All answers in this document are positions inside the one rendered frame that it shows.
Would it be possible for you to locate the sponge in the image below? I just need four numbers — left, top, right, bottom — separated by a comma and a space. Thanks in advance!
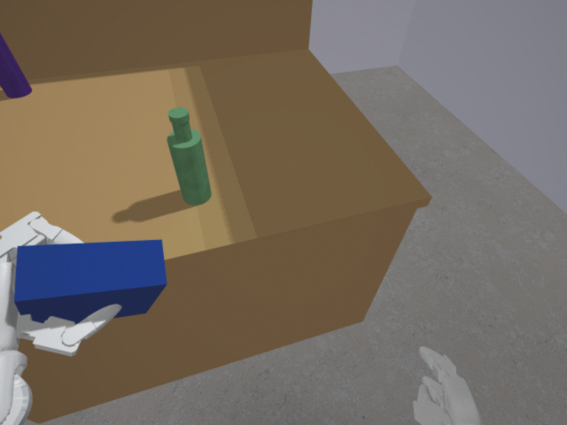
14, 240, 167, 324

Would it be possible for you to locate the robot left forearm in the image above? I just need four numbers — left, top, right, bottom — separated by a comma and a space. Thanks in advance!
0, 350, 33, 425

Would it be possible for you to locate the right robot hand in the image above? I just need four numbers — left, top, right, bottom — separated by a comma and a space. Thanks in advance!
413, 346, 484, 425

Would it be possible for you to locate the left robot hand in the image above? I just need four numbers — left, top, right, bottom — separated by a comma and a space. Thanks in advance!
0, 212, 122, 357

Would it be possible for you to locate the table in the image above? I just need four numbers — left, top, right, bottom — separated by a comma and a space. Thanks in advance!
0, 0, 432, 423

